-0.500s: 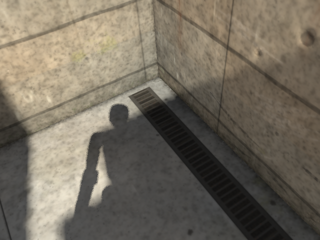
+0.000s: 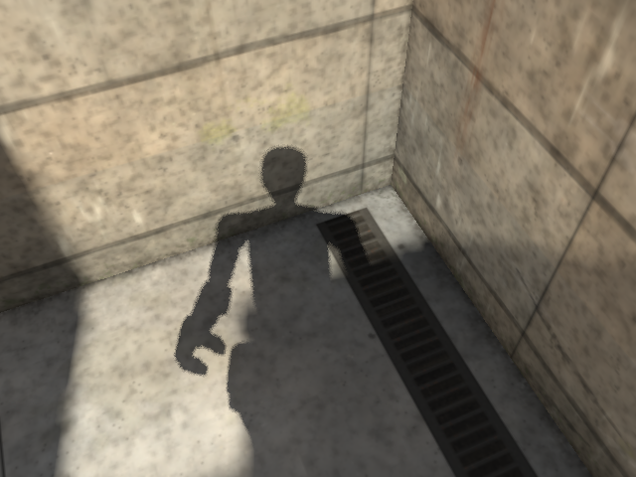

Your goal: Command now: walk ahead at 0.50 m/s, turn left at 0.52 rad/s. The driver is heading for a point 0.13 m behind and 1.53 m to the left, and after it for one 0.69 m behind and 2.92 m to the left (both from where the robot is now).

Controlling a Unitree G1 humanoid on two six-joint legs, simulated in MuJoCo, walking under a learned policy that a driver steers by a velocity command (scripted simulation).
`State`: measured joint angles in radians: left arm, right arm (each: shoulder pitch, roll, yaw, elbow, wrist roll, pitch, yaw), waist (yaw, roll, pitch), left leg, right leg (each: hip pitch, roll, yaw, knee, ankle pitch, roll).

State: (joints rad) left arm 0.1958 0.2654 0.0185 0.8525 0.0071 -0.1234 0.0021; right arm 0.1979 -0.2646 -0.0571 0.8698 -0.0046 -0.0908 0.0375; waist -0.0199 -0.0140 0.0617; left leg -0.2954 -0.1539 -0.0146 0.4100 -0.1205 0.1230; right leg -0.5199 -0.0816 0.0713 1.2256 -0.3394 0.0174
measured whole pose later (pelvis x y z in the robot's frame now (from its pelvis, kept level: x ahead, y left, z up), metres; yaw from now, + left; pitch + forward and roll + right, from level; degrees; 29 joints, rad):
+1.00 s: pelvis +0.49 +0.13 +0.01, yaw +36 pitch +2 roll -1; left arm 0.09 0.32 0.01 0.76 0.03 -0.12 0.03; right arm 0.21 -0.31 -0.07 0.75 0.01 -0.05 0.00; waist -0.02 -0.04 0.08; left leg -0.28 -0.09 -0.04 0.37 -0.10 0.09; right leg -0.56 -0.08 0.06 1.07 -0.32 0.05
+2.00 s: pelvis +0.52 +0.21 +0.00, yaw +70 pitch +2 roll -1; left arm 0.14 0.29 0.04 0.80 0.00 -0.01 0.03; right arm 0.11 -0.32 -0.07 0.54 0.01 0.07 -0.01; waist -0.01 0.00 0.02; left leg -0.30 -0.10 -0.16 0.54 -0.27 0.05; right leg -0.40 0.02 0.05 0.76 -0.37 0.09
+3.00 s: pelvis +0.41 +0.54 -0.01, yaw +97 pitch +1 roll -2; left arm 0.08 0.31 0.03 0.68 0.01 -0.11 -0.03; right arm 0.38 -0.33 -0.04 0.81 0.02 -0.04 0.00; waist -0.05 0.02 0.07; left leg -0.15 -0.12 -0.14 1.06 -0.47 0.04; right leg -0.41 0.06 -0.07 0.51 -0.13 -0.07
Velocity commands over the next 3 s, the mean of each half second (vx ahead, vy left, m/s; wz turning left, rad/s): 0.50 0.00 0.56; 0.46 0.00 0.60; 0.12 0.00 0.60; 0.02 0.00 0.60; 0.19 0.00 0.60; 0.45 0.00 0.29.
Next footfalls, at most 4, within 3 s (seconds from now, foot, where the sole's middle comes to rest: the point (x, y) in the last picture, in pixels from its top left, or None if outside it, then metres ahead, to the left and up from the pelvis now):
0.28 right None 0.35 -0.14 -0.77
0.80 left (220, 447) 0.52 0.23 -0.77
1.24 right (244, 347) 0.75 0.20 -0.77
1.64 left None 0.45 0.28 -0.77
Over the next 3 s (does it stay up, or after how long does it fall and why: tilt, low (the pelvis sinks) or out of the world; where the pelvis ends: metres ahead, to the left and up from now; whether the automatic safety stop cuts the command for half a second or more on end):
stays up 0.41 0.54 -0.01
